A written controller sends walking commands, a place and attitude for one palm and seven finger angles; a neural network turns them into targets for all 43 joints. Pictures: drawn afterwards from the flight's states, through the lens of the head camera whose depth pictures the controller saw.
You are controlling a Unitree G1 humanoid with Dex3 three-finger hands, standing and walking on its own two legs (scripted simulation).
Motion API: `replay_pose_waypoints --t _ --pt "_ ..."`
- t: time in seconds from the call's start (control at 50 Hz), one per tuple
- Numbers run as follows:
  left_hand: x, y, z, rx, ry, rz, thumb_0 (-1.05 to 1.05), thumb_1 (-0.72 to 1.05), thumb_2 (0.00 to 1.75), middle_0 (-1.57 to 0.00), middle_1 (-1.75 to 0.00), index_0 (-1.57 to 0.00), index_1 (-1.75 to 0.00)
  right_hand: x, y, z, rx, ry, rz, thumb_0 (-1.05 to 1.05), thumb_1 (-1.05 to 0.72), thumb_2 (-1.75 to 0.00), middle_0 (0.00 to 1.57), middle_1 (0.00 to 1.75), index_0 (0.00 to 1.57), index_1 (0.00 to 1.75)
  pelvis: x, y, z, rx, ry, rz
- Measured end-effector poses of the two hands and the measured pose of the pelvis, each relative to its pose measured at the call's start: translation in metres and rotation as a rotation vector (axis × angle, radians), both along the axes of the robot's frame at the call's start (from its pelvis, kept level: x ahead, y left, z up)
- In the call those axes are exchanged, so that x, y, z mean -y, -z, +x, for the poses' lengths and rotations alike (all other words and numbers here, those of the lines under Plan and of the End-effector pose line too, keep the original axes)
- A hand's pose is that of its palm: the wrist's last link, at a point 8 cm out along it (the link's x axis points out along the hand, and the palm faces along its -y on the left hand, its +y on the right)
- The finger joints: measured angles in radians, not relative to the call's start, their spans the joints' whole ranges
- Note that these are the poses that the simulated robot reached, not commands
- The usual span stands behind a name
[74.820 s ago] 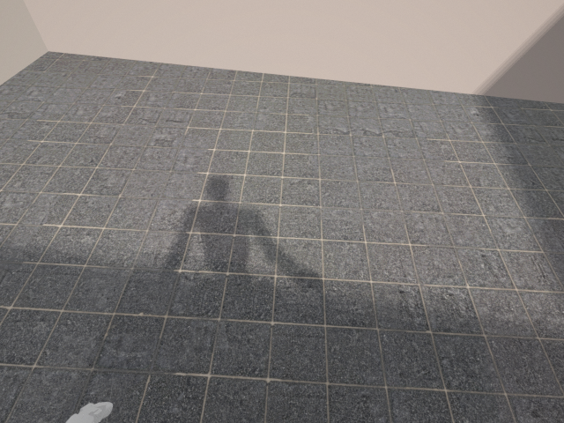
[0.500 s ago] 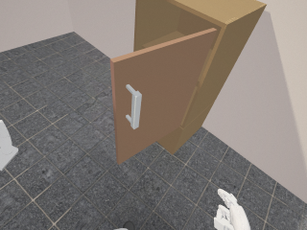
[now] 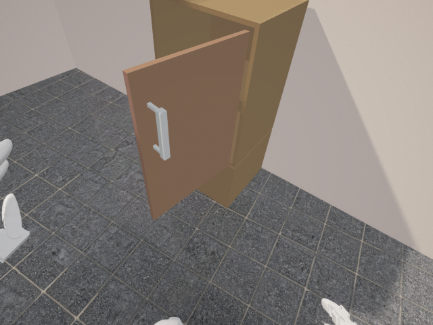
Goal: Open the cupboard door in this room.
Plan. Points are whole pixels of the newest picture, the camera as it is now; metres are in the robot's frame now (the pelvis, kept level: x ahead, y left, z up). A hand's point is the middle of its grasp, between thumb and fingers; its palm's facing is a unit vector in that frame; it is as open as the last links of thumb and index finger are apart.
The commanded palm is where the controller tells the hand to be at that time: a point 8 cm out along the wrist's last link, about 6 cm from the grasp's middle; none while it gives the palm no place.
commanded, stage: stop stepping back and stand still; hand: left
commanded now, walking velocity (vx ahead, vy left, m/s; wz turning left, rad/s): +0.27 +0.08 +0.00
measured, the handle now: (158, 132) +0.57 +0.17 +0.02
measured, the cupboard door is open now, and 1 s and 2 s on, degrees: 82 82 82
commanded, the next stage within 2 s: let the arm hang, fingers relaxed in 0.42 s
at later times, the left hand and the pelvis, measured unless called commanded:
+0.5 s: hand out of the picture +0.17 +0.28 +0.17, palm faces +0.48 -0.75 -0.46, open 7.4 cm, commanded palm none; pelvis -0.01 +0.01 -0.01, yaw +3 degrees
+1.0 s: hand out of the picture -0.02 +0.19 -0.17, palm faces +0.18 -0.96 -0.23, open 7.0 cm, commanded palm none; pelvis -0.02 -0.01 +0.00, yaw +8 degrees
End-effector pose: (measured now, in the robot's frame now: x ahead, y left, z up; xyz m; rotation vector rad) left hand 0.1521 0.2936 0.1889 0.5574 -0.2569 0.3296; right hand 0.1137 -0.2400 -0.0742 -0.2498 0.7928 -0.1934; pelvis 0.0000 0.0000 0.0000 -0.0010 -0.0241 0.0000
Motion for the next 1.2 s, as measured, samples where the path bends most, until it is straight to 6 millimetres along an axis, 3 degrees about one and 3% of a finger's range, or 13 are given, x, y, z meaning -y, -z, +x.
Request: replay_pose_waypoints --t 0.06,0.16,0.24,0.36,0.52,0.56,0.64,0.72,0.78,0.8,0.86,1.0,1.2 --pt "0.0 -0.005 -0.018 0.036 -0.018 0.002 0.02 0.88 0.9 -0.22 -0.3 -0.22 -0.31 0.006 0.003 -0.013 -0.044 0.001 -0.014 0.01 -0.9 -0.9 0.2 0.3 0.2 0.3 0.0 -0.004 -0.005 -0.013 0.014 0.018" --pt "-0.02 -0.003 -0.022 0.101 -0.124 -0.04 0.01 0.88 0.9 -0.22 -0.3 -0.22 -0.31 0.008 0.005 -0.018 -0.026 0.002 -0.041 0.01 -0.9 -0.9 0.2 0.3 0.2 0.3 -0.006 -0.004 -0.012 -0.021 -0.017 0.026" --pt "-0.029 0.005 -0.022 0.117 -0.137 -0.068 0.02 0.88 0.9 -0.21 -0.3 -0.22 -0.31 0.0 0.008 -0.008 0.026 -0.004 -0.048 0.01 -0.91 -0.9 0.2 0.3 0.2 0.3 -0.017 0.006 -0.018 -0.008 -0.035 0.009" --pt "-0.024 0.006 -0.023 0.054 -0.118 -0.002 0.02 0.89 0.9 -0.21 -0.3 -0.21 -0.3 -0.028 0.01 0.009 0.083 -0.043 0.046 0.01 -0.91 -0.9 0.2 0.3 0.2 0.3 -0.012 0.008 -0.019 0.005 -0.037 0.014" --pt "-0.02 0.007 -0.023 0.027 -0.128 -0.008 0.02 0.88 0.9 -0.22 -0.3 -0.22 -0.31 -0.041 0.021 0.026 0.011 -0.114 0.083 0.01 -0.9 -0.9 0.2 0.3 0.2 0.3 -0.012 0.007 -0.009 -0.007 -0.046 -0.004" --pt "-0.029 0.033 -0.012 -0.063 -0.128 -0.023 0.01 0.89 0.9 -0.21 -0.3 -0.21 -0.31 -0.04 0.029 0.03 -0.009 -0.147 0.089 0.01 -0.9 -0.9 0.2 0.3 0.2 0.3 -0.017 0.01 -0.007 -0.023 -0.067 -0.011" --pt "-0.036 0.161 0.002 -0.543 -0.215 -0.26 0.0 0.9 0.9 -0.2 -0.3 -0.2 -0.3 -0.033 0.056 0.03 -0.122 -0.164 0.081 0.01 -0.9 -0.9 0.2 0.3 0.2 0.3 -0.021 0.019 -0.009 -0.051 -0.092 0.02" --pt "0.015 0.276 -0.038 -1.028 -0.243 -0.46 0.01 0.91 0.9 -0.2 -0.3 -0.2 -0.3 -0.023 0.067 0.013 -0.211 -0.15 0.083 0.01 -0.91 -0.9 0.2 0.3 0.2 0.3 -0.01 0.019 -0.011 -0.046 -0.093 0.058" --pt "0.069 0.32 -0.091 -1.295 -0.214 -0.573 0.01 0.91 0.9 -0.2 -0.3 -0.2 -0.3 -0.012 0.071 -0.008 -0.305 -0.097 0.092 0.01 -0.91 -0.9 0.2 0.3 0.2 0.3 -0.001 0.014 -0.011 -0.032 -0.093 0.04" --pt "0.078 0.325 -0.104 -1.311 -0.251 -0.63 0.0 0.93 0.9 -0.2 -0.3 -0.2 -0.3 -0.009 0.07 -0.016 -0.345 -0.084 0.087 0.01 -0.91 -0.9 0.2 0.3 0.2 0.3 0.001 0.012 -0.01 -0.031 -0.1 0.032" --pt "0.074 0.326 -0.128 -1.311 -0.338 -0.667 -0.05 1.02 0.89 -0.21 -0.3 -0.21 -0.3 -0.002 0.067 -0.041 -0.467 -0.069 0.06 0.0 -0.91 -0.9 0.2 0.3 0.2 0.3 0.008 0.005 -0.011 -0.026 -0.122 0.015" --pt "0.062 0.331 -0.184 -1.461 -0.423 -0.668 -0.03 0.97 0.89 -0.21 -0.3 -0.21 -0.3 -0.001 0.066 -0.084 -0.583 -0.032 0.045 0.0 -0.91 -0.9 0.2 0.3 0.19 0.3 0.008 0.0 -0.016 0.0 -0.135 -0.009" --pt "0.072 0.324 -0.216 -1.541 -0.412 -0.684 0.0 0.92 0.9 -0.2 -0.3 -0.2 -0.3 -0.03 0.069 -0.127 -0.637 -0.041 0.12 0.0 -0.91 -0.9 0.2 0.3 0.19 0.3 0.0 -0.008 -0.03 0.009 -0.119 0.001"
